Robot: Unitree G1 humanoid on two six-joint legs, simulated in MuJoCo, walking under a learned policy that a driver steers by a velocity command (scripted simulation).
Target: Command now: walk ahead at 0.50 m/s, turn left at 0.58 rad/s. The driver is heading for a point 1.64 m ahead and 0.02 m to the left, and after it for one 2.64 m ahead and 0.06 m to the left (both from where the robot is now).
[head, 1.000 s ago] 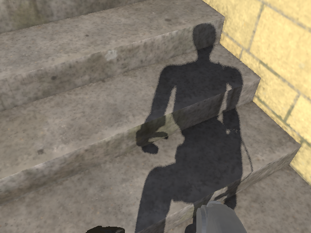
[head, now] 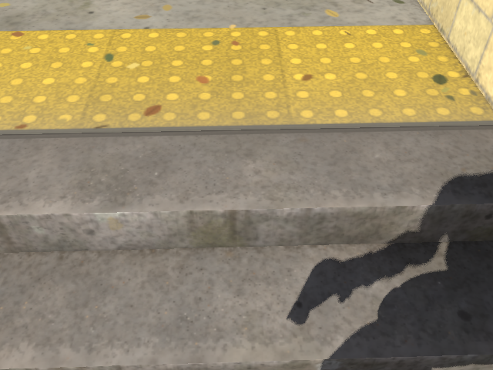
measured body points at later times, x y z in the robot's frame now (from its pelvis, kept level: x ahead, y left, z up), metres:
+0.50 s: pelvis +0.25 -0.06 +0.15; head +0.24 -0.07 +0.60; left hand +0.11 +0.11 +0.00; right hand +0.47 -0.23 +0.03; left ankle +0.31 +0.12 -0.34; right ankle +0.24 -0.15 -0.57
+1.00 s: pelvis +0.53 +0.07 +0.25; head +0.53 +0.06 +0.70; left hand +0.50 +0.32 +0.11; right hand +0.66 -0.15 +0.10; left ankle +0.54 +0.16 -0.43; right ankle +0.49 -0.11 -0.25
